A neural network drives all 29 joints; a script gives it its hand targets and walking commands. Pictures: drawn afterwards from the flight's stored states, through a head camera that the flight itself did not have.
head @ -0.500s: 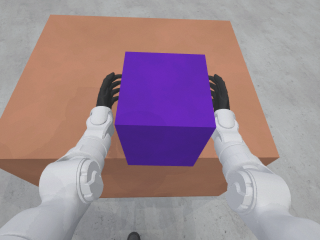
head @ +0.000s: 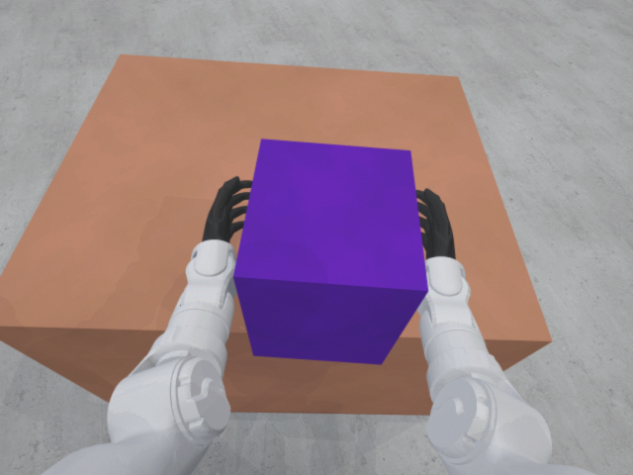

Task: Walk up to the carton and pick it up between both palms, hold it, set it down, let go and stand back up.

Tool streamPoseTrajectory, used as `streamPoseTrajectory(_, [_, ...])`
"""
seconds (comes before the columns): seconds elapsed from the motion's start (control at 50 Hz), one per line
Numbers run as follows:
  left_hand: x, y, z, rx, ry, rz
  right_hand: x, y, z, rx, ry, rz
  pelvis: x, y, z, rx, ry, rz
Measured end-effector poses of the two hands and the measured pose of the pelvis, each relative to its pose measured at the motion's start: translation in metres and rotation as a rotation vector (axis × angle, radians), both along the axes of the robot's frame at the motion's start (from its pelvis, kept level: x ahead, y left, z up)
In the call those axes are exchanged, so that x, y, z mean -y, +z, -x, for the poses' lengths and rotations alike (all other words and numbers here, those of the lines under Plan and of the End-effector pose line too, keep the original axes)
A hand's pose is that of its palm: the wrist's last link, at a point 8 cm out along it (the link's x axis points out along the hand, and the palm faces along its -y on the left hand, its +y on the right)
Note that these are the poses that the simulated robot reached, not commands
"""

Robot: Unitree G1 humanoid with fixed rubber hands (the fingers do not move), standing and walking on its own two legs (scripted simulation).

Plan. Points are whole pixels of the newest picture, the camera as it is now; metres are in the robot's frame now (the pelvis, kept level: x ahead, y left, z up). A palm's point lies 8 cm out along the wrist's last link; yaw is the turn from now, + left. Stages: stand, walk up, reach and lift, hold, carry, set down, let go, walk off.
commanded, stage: reach and lift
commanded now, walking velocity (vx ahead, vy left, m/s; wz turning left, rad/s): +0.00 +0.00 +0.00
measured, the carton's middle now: (326, 260) +0.40 +0.03 -0.01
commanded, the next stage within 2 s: none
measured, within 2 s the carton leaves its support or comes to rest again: leaves its support in 1.32 s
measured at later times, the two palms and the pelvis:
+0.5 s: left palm (221, 237) +0.39 +0.18 +0.04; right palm (437, 250) +0.40 -0.12 +0.05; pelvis +0.00 +0.00 +0.00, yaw +1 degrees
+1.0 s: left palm (222, 236) +0.39 +0.17 +0.04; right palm (438, 253) +0.40 -0.12 +0.04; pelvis +0.00 +0.00 +0.00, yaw +1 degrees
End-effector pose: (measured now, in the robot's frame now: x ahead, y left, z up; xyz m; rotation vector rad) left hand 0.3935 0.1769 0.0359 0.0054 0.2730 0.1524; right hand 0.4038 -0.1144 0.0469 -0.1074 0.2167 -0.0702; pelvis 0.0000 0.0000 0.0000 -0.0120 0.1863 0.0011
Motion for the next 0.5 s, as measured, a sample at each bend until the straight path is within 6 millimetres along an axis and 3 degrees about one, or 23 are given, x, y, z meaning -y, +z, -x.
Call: streamPoseTrajectory(0.5, [0.0011,-0.0007,0.0017,0.002,0.0,0.01,0.0016,-0.0017,0.0001,0.004,0.006,0.004,0.0049,0.0006,-0.0008,-0.007,0.022,-0.011])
